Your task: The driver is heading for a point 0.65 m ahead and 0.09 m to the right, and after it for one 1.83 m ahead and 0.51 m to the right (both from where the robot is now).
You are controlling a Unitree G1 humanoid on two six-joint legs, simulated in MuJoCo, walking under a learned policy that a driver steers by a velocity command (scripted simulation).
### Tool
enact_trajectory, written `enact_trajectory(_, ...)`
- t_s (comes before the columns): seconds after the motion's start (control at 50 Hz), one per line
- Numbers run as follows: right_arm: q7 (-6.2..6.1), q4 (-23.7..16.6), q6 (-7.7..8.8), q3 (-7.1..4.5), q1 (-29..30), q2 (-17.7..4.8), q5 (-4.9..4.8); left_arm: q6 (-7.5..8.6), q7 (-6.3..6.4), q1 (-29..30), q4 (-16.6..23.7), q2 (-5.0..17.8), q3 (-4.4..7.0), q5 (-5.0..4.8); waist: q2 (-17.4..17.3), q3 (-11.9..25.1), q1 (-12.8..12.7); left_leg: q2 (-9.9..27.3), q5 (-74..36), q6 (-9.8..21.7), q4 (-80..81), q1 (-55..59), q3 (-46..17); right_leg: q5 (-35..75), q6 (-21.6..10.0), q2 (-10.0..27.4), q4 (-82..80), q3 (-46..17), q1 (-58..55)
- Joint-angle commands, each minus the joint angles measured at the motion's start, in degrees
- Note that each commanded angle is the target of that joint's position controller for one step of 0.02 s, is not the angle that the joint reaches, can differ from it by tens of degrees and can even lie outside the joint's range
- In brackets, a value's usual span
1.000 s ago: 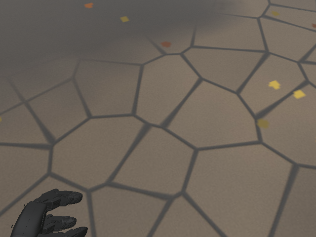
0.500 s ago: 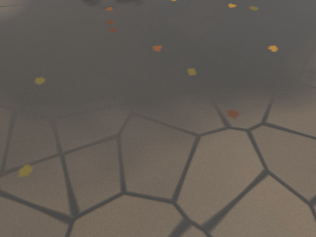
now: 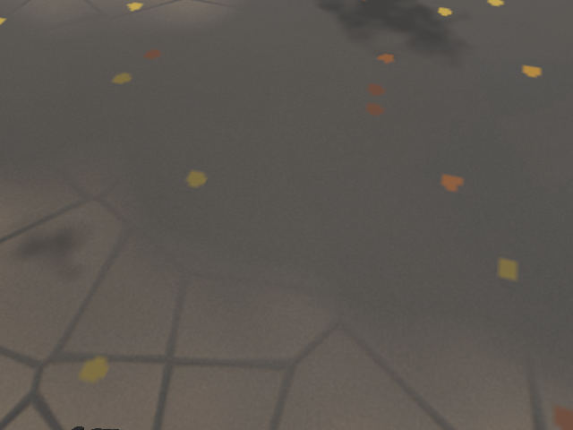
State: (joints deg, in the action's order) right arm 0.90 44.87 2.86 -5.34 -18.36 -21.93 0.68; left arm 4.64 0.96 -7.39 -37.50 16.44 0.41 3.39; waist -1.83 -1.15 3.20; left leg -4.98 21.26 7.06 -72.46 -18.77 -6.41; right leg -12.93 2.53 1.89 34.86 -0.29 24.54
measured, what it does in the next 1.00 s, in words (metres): walks ahead, turning right: left foot, then right foot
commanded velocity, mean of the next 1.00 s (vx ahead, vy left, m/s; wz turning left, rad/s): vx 1.00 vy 0.00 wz -0.49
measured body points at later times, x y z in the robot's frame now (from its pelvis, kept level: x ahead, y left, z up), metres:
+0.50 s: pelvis +0.44 +0.01 +0.01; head +0.46 +0.01 +0.46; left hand +0.52 +0.28 -0.11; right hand +0.51 -0.27 -0.10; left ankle +0.42 +0.10 -0.72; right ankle +0.38 -0.13 -0.62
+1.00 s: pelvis +0.88 -0.13 +0.01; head +0.91 -0.13 +0.46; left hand +1.01 +0.14 -0.12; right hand +0.98 -0.43 -0.05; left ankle +1.08 -0.01 -0.65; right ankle +0.83 -0.12 -0.72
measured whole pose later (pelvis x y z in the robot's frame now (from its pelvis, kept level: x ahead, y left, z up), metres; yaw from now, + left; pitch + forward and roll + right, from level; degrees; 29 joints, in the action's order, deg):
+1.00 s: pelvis +0.88 -0.13 +0.01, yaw -32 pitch +0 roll -1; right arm 0.5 34.1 3.5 1.8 -2.4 -13.2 3.6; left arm 2.3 -0.6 -26.0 -48.5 17.8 3.9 0.4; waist 0.1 -2.4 -3.7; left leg 8.6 14.5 -3.8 -59.1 -40.1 -5.5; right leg -15.1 -10.8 -13.5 22.9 -5.2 6.8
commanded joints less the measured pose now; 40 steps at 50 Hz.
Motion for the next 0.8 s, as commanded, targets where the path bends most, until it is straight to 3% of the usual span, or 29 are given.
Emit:
enact_trajectory(0.02, 2.00, -8.0, 0.18, 1.73, 6.9, 0.8, 1.88, 0.55, -0.16, -11.3, -1.8, 5.1, 2.52, 0.00, 5.0, 4.0, -5.7, 7.3, -5.8, -1.0, -4.0, -25.9, 0.0, -12.6, -8.6, 14.2, -20.6, -22.1, -24.0)
enact_trajectory(0.04, 2.66, -8.7, -0.39, 2.32, 7.0, 2.3, 2.04, 1.10, -0.41, -13.1, -4.0, 3.7, 2.16, -0.36, 7.2, 2.6, -4.7, 7.8, -5.7, -1.5, -2.5, -25.3, -0.4, -8.1, -8.2, 12.7, -21.2, -18.2, -21.8)
enact_trajectory(0.08, 3.02, -10.2, -1.20, 3.16, 8.7, 3.6, 2.04, 2.40, -1.30, -15.1, -6.5, 2.6, 1.90, -1.42, 7.4, 1.3, -3.5, 7.3, -5.9, -1.9, 0.2, -27.0, -1.1, 0.7, -8.5, 12.2, -22.7, -13.8, -21.0)
enact_trajectory(0.14, 3.35, -14.4, -0.93, 3.98, 16.6, 2.2, 2.39, 3.11, -1.61, -15.7, -8.0, 5.0, 2.33, -1.95, 6.6, -2.8, -2.9, 6.6, -11.8, -2.8, 12.7, -27.6, -0.2, 7.9, -10.1, 11.2, -27.7, -7.2, -17.5)
enact_trajectory(0.18, 4.25, -16.0, -0.35, 4.90, 21.1, 1.8, 2.06, 2.74, -1.63, -16.1, -8.8, 6.4, 2.55, -2.57, 5.8, -4.7, -2.8, 7.1, -17.5, -2.8, 26.6, -19.1, 7.0, 11.1, -10.2, 9.1, -32.8, -3.7, -13.1)
enact_trajectory(0.2, 4.52, -15.9, -0.09, 5.35, 22.2, 2.5, 1.87, 2.57, -1.76, -17.0, -9.3, 7.1, 2.59, -3.00, 4.9, -4.7, -3.4, 6.6, -19.4, -2.6, 29.5, -13.3, 9.8, 16.5, -10.7, 8.7, -34.7, -3.1, -11.2)
enact_trajectory(0.24, 4.04, -15.7, 0.47, 5.60, 22.7, 2.0, 1.58, 2.34, -2.02, -18.6, -10.5, 10.6, 3.32, -2.69, 5.7, -5.2, -2.9, 5.6, -17.8, -1.8, 34.1, -7.1, 10.3, 31.5, -11.2, 10.5, -32.4, -2.6, -14.5)
enact_trajectory(0.26, 3.23, -15.0, 0.62, 5.11, 20.9, 0.9, 1.82, 2.23, -1.95, -19.5, -11.3, 11.9, 3.55, -2.72, 6.0, -2.8, -1.8, 3.7, -15.6, -1.3, 35.9, -3.2, 10.5, 45.0, -10.8, 10.4, -27.1, -1.5, -18.4)
enact_trajectory(0.28, 2.20, -13.1, 0.84, 4.21, 14.8, -1.0, 2.09, 1.98, -1.71, -20.2, -11.9, 13.5, 3.86, -2.65, 6.9, 2.0, 1.3, 1.7, -12.2, -0.8, 36.8, 4.6, 10.4, 54.4, -10.2, 10.2, -17.7, -0.8, -20.4)
enact_trajectory(0.3, 1.13, -9.4, 1.04, 3.12, 3.0, -2.7, 2.49, 1.55, -1.40, -19.3, -12.0, 14.2, 3.99, -2.93, 6.8, 7.9, 7.3, 1.3, -12.6, -0.4, 39.4, 18.4, 9.5, 54.4, -9.4, 8.7, -3.1, 0.0, -16.7)
enact_trajectory(0.32, -0.23, -7.0, 1.16, 1.55, -5.9, -6.5, 3.65, 1.68, -1.49, -19.0, -11.0, 12.0, 3.41, -3.09, 5.2, 13.9, 11.1, 9.3, -5.8, -0.2, 38.5, 33.7, 2.4, 38.1, -8.8, 5.5, 14.0, 0.3, -4.6)
enact_trajectory(0.34, -1.10, -6.9, 1.75, 0.25, -8.8, -11.5, 5.26, 1.68, -1.72, -23.9, -8.4, 1.6, 1.58, -3.82, -10.9, 22.7, 5.7, 28.3, 13.5, 1.7, 43.5, 46.2, -23.1, -12.9, -8.3, -1.5, 36.8, -0.5, 11.2)
enact_trajectory(0.36, -1.17, -7.8, 1.13, 0.23, -8.5, -10.4, 3.63, 1.09, -1.53, -21.7, -7.2, 5.9, 2.60, -4.61, -9.0, 26.1, 6.5, 32.0, 18.4, 2.9, 54.0, 42.0, -39.0, -11.9, -9.4, -2.7, 45.6, -5.2, 16.0)
enact_trajectory(0.38, -1.17, -6.8, 1.18, 1.07, -3.1, -5.8, 2.90, 0.51, -1.40, -16.0, -6.5, 7.1, 3.20, -4.19, -4.1, 13.8, 3.9, 28.1, 16.0, 2.4, 55.0, 33.5, -29.1, -4.9, -9.5, 0.6, 45.1, -4.9, 20.0)
enact_trajectory(0.4, -0.98, -6.2, 1.68, 1.70, -0.1, -2.4, 2.32, 0.27, -1.82, -14.1, -6.6, 5.1, 2.61, -3.59, -2.6, 6.3, 2.1, 25.7, 7.2, 2.4, 56.2, 25.2, -20.8, -1.6, -9.0, 2.5, 42.1, -3.9, 19.8)
enact_trajectory(0.42, -0.90, -5.6, 2.08, 1.96, 1.5, -0.6, 2.32, -0.41, -2.25, -14.0, -7.4, 4.1, 2.58, -3.24, -2.2, 3.5, 0.0, 23.4, 0.5, 1.5, 57.8, 20.1, -14.8, -0.9, -8.4, 3.7, 40.5, -3.9, 17.8)
enact_trajectory(0.46, -0.81, -3.9, 3.03, 2.41, 1.2, 1.7, 1.29, -2.50, -3.03, -15.4, -8.0, 2.0, 2.54, -2.28, -3.8, 0.9, -3.3, 22.0, -5.0, 1.0, 60.9, 13.2, -6.6, -1.3, -7.3, 5.2, 39.3, -3.7, 14.6)
enact_trajectory(0.5, -0.47, -1.7, 4.23, 2.50, 0.2, 2.8, 0.09, -3.92, -3.73, -10.0, -5.9, 0.6, 2.50, -1.96, -2.8, -2.8, -4.1, 21.4, -12.3, 0.1, 63.7, 12.5, 0.4, 0.2, -6.9, 6.6, 37.5, -3.2, 19.0)
enact_trajectory(0.56, -0.43, 0.0, 5.10, 2.66, 0.2, 3.8, 0.28, -4.13, -4.94, -2.3, -2.1, -0.5, 1.79, -1.88, -3.3, -5.7, -5.1, 18.2, -25.2, -1.6, 65.4, 11.1, 12.6, 9.3, -7.2, 6.5, 31.2, -0.4, 21.1)
enact_trajectory(0.62, -1.19, 0.8, 5.28, 2.19, 0.6, 1.3, 0.39, -3.78, -6.38, 4.2, 0.4, 0.4, 1.16, -2.16, -0.1, -7.3, -5.1, 15.4, -32.6, -3.4, 68.4, 10.3, 21.3, 17.8, -9.5, 3.8, 14.6, 5.8, 13.2)
enact_trajectory(0.66, -1.76, 1.6, 5.11, 1.72, -1.8, -1.8, 0.20, -3.59, -6.76, 5.7, 0.8, 1.0, 1.10, -2.22, 0.1, -6.1, -5.3, 16.2, -54.2, -4.4, 65.2, 14.6, 23.2, 19.5, -11.6, -0.5, 8.8, 10.3, 6.4)
enact_trajectory(0.7, -2.59, 1.2, 3.55, 0.67, -2.3, -6.0, 0.48, -3.60, -5.99, -1.0, -1.1, 4.0, 1.98, -2.59, -3.1, -0.5, -9.4, 17.6, -77.9, -5.4, 53.2, 21.6, 23.2, 13.3, -13.2, -5.2, 8.1, 12.6, -0.9)
enact_trajectory(0.72, -2.93, 0.5, 2.32, 0.11, -0.4, -7.8, 0.93, -3.59, -5.42, -9.5, -3.2, 6.2, 2.93, -2.65, -4.4, 4.1, -14.0, 18.8, -83.6, -5.1, 41.7, 21.6, 22.6, 9.2, -14.4, -7.0, 8.5, 11.6, -9.4)
enact_trajectory(0.74, -2.96, -0.6, 1.19, -0.22, 1.9, -8.7, 1.30, -3.58, -4.55, -21.0, -6.5, 9.0, 4.47, -2.47, -4.0, 9.4, -19.2, 19.5, -80.6, -4.1, 25.9, 17.3, 20.9, 5.1, -16.2, -7.9, 6.9, 8.9, -21.9)
enact_trajectory(0.76, -2.24, -0.4, 0.75, -0.06, 2.2, -7.2, 1.77, -3.88, -3.04, -27.1, -9.0, 11.7, 6.19, -2.60, 0.5, 10.9, -20.4, 15.0, -53.7, -5.0, 5.1, 7.9, 20.6, 0.8, -17.7, -7.4, 3.4, 4.1, -32.8)
enact_trajectory(0.78, -1.25, -2.8, 1.49, 2.45, 1.7, 2.5, 2.68, -4.62, -2.07, -21.2, -8.8, 16.4, 7.32, -3.25, 16.1, 5.0, -12.5, 4.5, 5.5, -6.9, -18.4, -12.6, 18.2, 8.7, -20.3, 1.6, 4.1, -11.8, -36.6)
enact_trajectory(0.8, -1.08, -9.6, 2.78, 2.97, -0.9, 1.1, 0.89, -5.30, -2.14, -18.3, -5.5, 21.1, 8.31, -1.96, 18.3, 17.7, -8.9, 1.5, 8.1, -8.0, -27.2, -29.0, 5.8, -4.9, -31.6, 10.7, -10.7, -41.7, -49.8)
